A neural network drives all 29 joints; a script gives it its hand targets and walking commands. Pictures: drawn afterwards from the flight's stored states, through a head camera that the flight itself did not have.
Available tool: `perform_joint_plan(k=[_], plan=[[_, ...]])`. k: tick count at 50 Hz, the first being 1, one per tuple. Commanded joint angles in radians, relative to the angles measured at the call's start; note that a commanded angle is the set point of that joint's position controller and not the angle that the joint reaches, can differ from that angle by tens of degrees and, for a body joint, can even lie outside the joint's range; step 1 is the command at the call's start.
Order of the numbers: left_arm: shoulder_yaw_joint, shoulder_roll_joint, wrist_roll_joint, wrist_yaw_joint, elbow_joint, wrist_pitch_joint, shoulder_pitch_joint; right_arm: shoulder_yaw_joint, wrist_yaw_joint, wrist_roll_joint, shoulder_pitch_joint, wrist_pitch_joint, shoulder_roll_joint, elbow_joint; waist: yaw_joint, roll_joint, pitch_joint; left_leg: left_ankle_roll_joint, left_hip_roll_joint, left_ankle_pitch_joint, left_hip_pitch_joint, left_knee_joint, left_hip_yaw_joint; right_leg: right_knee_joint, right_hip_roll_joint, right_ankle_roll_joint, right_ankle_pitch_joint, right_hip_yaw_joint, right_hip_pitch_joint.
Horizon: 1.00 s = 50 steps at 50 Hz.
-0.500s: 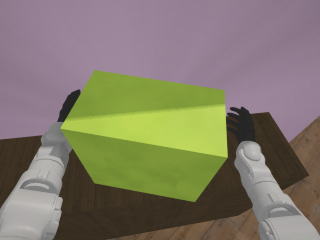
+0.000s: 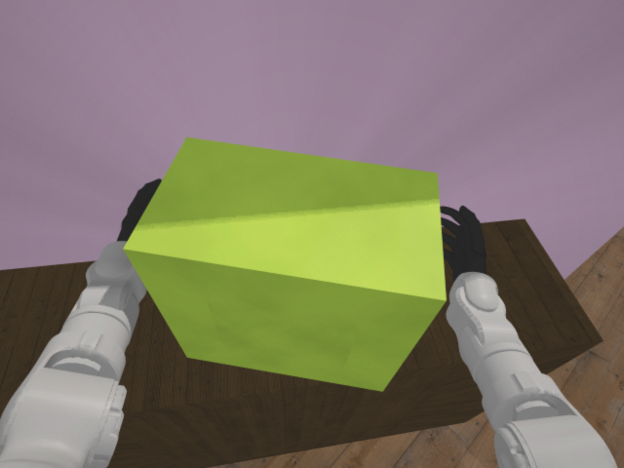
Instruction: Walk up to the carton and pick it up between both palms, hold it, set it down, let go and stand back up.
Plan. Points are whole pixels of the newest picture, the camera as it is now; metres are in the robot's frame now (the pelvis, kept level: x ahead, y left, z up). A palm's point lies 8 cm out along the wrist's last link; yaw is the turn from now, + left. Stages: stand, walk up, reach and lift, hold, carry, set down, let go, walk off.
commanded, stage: reach and lift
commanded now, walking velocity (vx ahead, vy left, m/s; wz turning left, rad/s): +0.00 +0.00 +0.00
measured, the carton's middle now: (295, 277) +0.37 +0.00 +0.02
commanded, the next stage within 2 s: none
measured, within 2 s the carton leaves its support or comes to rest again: leaves its support in 1.46 s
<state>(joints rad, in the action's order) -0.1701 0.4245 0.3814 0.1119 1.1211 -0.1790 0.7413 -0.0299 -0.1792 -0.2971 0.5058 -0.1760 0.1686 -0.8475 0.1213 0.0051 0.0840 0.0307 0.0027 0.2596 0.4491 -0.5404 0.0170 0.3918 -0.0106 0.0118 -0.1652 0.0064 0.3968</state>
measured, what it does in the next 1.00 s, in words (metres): stands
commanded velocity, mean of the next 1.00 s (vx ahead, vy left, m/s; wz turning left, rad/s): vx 0.00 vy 0.00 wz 0.00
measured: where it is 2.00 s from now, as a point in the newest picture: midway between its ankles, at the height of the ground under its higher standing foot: outside the picture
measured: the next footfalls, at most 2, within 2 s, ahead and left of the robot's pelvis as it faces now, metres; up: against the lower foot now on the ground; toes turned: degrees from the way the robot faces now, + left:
none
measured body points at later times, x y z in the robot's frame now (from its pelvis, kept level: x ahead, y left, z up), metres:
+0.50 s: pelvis +0.00 +0.00 +0.00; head +0.05 +0.03 +0.45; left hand +0.44 +0.19 +0.05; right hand +0.36 -0.22 +0.04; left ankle +0.00 +0.09 -0.74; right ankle +0.01 -0.14 -0.74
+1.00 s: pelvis +0.00 +0.00 +0.00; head +0.05 +0.03 +0.45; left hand +0.44 +0.19 +0.05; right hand +0.36 -0.22 +0.05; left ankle +0.00 +0.09 -0.74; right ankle +0.01 -0.14 -0.74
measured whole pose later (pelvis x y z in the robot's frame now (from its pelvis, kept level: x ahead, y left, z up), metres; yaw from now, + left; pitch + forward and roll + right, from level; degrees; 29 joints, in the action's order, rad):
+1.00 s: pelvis +0.00 +0.00 +0.00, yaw +0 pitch +10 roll -3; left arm -0.11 0.38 0.34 0.10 1.12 -0.18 0.74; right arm -0.13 -0.18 -0.22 0.54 -0.18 0.07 -0.86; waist 0.12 0.01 0.09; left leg 0.03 0.00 0.26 0.47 -0.55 0.02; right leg 0.39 -0.01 0.01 -0.16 0.01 0.41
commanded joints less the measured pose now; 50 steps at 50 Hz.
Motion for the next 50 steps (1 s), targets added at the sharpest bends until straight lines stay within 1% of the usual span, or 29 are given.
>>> perform_joint_plan(k=[1, 2, 3, 4, 6, 9, 10, 11, 12, 15, 17, 19, 23, 24, 27, 28, 29, 31, 32, 34, 39, 40, 42, 44, 46, 47, 48, 49, 50], plan=[[0.004, 0.042, -0.054, -0.029, -0.119, -0.068, 0.503, -0.050, 0.010, 0.023, 0.410, -0.034, 0.051, 0.047, 0.080, 0.173, 0.572, -0.104, -0.010, -0.343, -0.358, 0.000, 0.052, 0.059, -0.019, -0.063, 0.168, 0.061, 0.043], [0.003, 0.025, -0.064, -0.028, -0.137, -0.063, 0.484, -0.059, 0.006, 0.036, 0.396, -0.042, 0.045, 0.051, 0.087, 0.175, 0.587, -0.110, -0.010, -0.371, -0.376, -0.008, 0.055, 0.056, -0.020, -0.063, 0.186, 0.061, 0.042], [0.018, 0.018, -0.077, -0.025, -0.148, -0.059, 0.467, -0.052, 0.004, 0.039, 0.380, -0.046, 0.027, 0.046, 0.080, 0.176, 0.586, -0.115, -0.013, -0.415, -0.395, -0.014, 0.056, 0.055, -0.022, -0.063, 0.205, 0.058, 0.041], [0.019, 0.013, -0.082, -0.026, -0.169, -0.058, 0.487, -0.070, 0.002, 0.053, 0.400, -0.049, 0.043, 0.038, 0.093, 0.195, 0.593, -0.123, -0.014, -0.424, -0.399, -0.018, 0.058, 0.054, -0.024, -0.062, 0.204, 0.060, 0.045], [0.046, 0.008, -0.102, -0.024, -0.190, -0.052, 0.448, -0.062, -0.006, 0.063, 0.366, -0.060, 0.029, 0.050, 0.075, 0.187, 0.606, -0.130, -0.013, -0.498, -0.427, -0.027, 0.053, 0.047, -0.027, -0.057, 0.248, 0.058, 0.033], [0.069, 0.007, -0.122, -0.017, -0.211, -0.041, 0.437, -0.064, -0.016, 0.083, 0.365, -0.074, 0.015, 0.070, 0.070, 0.187, 0.614, -0.136, -0.013, -0.547, -0.439, -0.037, 0.053, 0.043, -0.028, -0.052, 0.273, 0.054, 0.024], [0.074, 0.001, -0.129, -0.020, -0.223, -0.040, 0.447, -0.067, -0.017, 0.087, 0.373, -0.077, 0.015, 0.068, 0.070, 0.189, 0.619, -0.138, -0.014, -0.539, -0.439, -0.038, 0.051, 0.041, -0.030, -0.052, 0.269, 0.056, 0.025], [0.083, 0.007, -0.134, -0.021, -0.213, -0.041, 0.451, -0.061, -0.017, 0.084, 0.377, -0.076, 0.004, 0.065, 0.057, 0.193, 0.615, -0.136, -0.011, -0.530, -0.426, -0.042, 0.046, 0.042, -0.026, -0.051, 0.261, 0.052, 0.034], [0.084, 0.004, -0.138, -0.021, -0.215, -0.038, 0.455, -0.070, -0.019, 0.094, 0.380, -0.076, 0.011, 0.064, 0.069, 0.184, 0.607, -0.137, -0.013, -0.540, -0.434, -0.038, 0.048, 0.039, -0.028, -0.049, 0.268, 0.053, 0.034], [0.084, 0.003, -0.140, -0.022, -0.197, -0.036, 0.481, -0.079, -0.023, 0.103, 0.409, -0.076, 0.001, 0.044, 0.071, 0.186, 0.600, -0.134, -0.013, -0.498, -0.401, -0.038, 0.046, 0.043, -0.023, -0.051, 0.244, 0.051, 0.040], [0.080, -0.003, -0.139, -0.025, -0.195, -0.035, 0.481, -0.075, -0.021, 0.099, 0.419, -0.072, -0.006, 0.063, 0.056, 0.173, 0.599, -0.128, -0.013, -0.466, -0.383, -0.029, 0.043, 0.045, -0.022, -0.049, 0.227, 0.050, 0.032], [0.069, -0.019, -0.135, -0.027, -0.192, -0.038, 0.502, -0.075, -0.017, 0.099, 0.435, -0.068, -0.012, 0.062, 0.059, 0.186, 0.591, -0.127, -0.013, -0.441, -0.373, -0.020, 0.043, 0.045, -0.022, -0.051, 0.210, 0.052, 0.038], [0.075, -0.015, -0.136, -0.030, -0.175, -0.045, 0.506, -0.083, -0.017, 0.112, 0.437, -0.055, -0.024, 0.062, 0.060, 0.159, 0.579, -0.113, -0.012, -0.389, -0.348, -0.015, 0.039, 0.044, -0.019, -0.050, 0.193, 0.050, 0.046], [0.069, -0.014, -0.135, -0.033, -0.168, -0.043, 0.521, -0.087, -0.016, 0.117, 0.461, -0.054, -0.017, 0.063, 0.055, 0.167, 0.577, -0.112, -0.014, -0.373, -0.340, -0.009, 0.042, 0.047, -0.018, -0.051, 0.180, 0.050, 0.052], [0.072, -0.018, -0.135, -0.037, -0.184, -0.048, 0.518, -0.095, -0.013, 0.118, 0.453, -0.048, -0.022, 0.063, 0.053, 0.174, 0.593, -0.112, -0.017, -0.369, -0.349, -0.008, 0.038, 0.047, -0.017, -0.056, 0.178, 0.051, 0.049], [0.070, -0.028, -0.140, -0.035, -0.156, -0.044, 0.505, -0.094, -0.014, 0.117, 0.439, -0.046, -0.026, 0.041, 0.060, 0.175, 0.560, -0.112, -0.017, -0.363, -0.343, -0.005, 0.042, 0.042, -0.016, -0.057, 0.174, 0.051, 0.056], [0.073, -0.035, -0.142, -0.035, -0.167, -0.050, 0.505, -0.085, -0.013, 0.117, 0.442, -0.048, -0.039, 0.055, 0.051, 0.168, 0.568, -0.110, -0.016, -0.371, -0.336, -0.005, 0.037, 0.051, -0.016, -0.052, 0.180, 0.050, 0.042], [0.073, -0.044, -0.154, -0.034, -0.175, -0.046, 0.496, -0.092, -0.014, 0.126, 0.429, -0.048, -0.034, 0.047, 0.064, 0.175, 0.567, -0.114, -0.018, -0.394, -0.356, -0.006, 0.043, 0.043, -0.020, -0.053, 0.195, 0.054, 0.048], [0.081, -0.042, -0.154, -0.032, -0.163, -0.047, 0.509, -0.085, -0.013, 0.126, 0.451, -0.045, -0.046, 0.047, 0.048, 0.169, 0.568, -0.109, -0.018, -0.390, -0.342, -0.008, 0.041, 0.046, -0.017, -0.053, 0.186, 0.048, 0.047], [0.078, -0.046, -0.158, -0.029, -0.163, -0.052, 0.511, -0.085, -0.012, 0.127, 0.449, -0.045, -0.049, 0.045, 0.057, 0.173, 0.553, -0.109, -0.020, -0.383, -0.336, -0.005, 0.042, 0.044, -0.019, -0.052, 0.184, 0.050, 0.045], [0.094, -0.058, -0.172, -0.026, -0.155, -0.047, 0.518, -0.086, -0.010, 0.130, 0.467, -0.042, -0.061, 0.054, 0.041, 0.169, 0.543, -0.103, -0.020, -0.366, -0.323, 0.001, 0.037, 0.041, -0.018, -0.052, 0.168, 0.047, 0.039], [0.085, -0.063, -0.166, -0.028, -0.168, -0.054, 0.529, -0.094, -0.007, 0.132, 0.475, -0.042, -0.056, 0.056, 0.050, 0.180, 0.555, -0.107, -0.021, -0.357, -0.327, 0.004, 0.038, 0.040, -0.020, -0.056, 0.166, 0.052, 0.050], [0.092, -0.063, -0.167, -0.027, -0.165, -0.057, 0.517, -0.087, -0.009, 0.139, 0.462, -0.042, -0.075, 0.076, 0.037, 0.161, 0.565, -0.102, -0.018, -0.364, -0.329, 0.000, 0.035, 0.035, -0.018, -0.053, 0.174, 0.048, 0.036], [0.092, -0.073, -0.175, -0.024, -0.152, -0.050, 0.514, -0.097, -0.009, 0.147, 0.459, -0.041, -0.067, 0.046, 0.053, 0.173, 0.544, -0.108, -0.022, -0.378, -0.340, 0.003, 0.040, 0.036, -0.023, -0.054, 0.176, 0.051, 0.049], [0.091, -0.075, -0.174, -0.024, -0.175, -0.057, 0.518, -0.084, -0.007, 0.139, 0.472, -0.044, -0.085, 0.081, 0.033, 0.167, 0.565, -0.104, -0.019, -0.376, -0.335, 0.000, 0.035, 0.036, -0.021, -0.054, 0.179, 0.049, 0.034], [0.083, -0.095, -0.176, -0.021, -0.161, -0.055, 0.524, -0.093, -0.005, 0.153, 0.477, -0.041, -0.089, 0.064, 0.051, 0.172, 0.550, -0.106, -0.022, -0.366, -0.336, 0.006, 0.038, 0.031, -0.021, -0.056, 0.170, 0.054, 0.044], [0.096, -0.078, -0.179, -0.020, -0.165, -0.057, 0.520, -0.088, -0.007, 0.151, 0.470, -0.042, -0.095, 0.076, 0.040, 0.169, 0.562, -0.103, -0.020, -0.369, -0.330, 0.000, 0.033, 0.034, -0.018, -0.053, 0.179, 0.049, 0.031], [0.096, -0.074, -0.180, -0.019, -0.162, -0.056, 0.534, -0.090, -0.007, 0.153, 0.478, -0.042, -0.091, 0.070, 0.047, 0.177, 0.556, -0.101, -0.018, -0.366, -0.330, 0.000, 0.034, 0.032, -0.018, -0.053, 0.180, 0.049, 0.032], [0.097, -0.085, -0.182, -0.020, -0.166, -0.061, 0.528, -0.084, -0.002, 0.153, 0.484, -0.044, -0.100, 0.083, 0.033, 0.167, 0.564, -0.101, -0.021, -0.376, -0.331, 0.001, 0.034, 0.035, -0.022, -0.054, 0.179, 0.050, 0.028]])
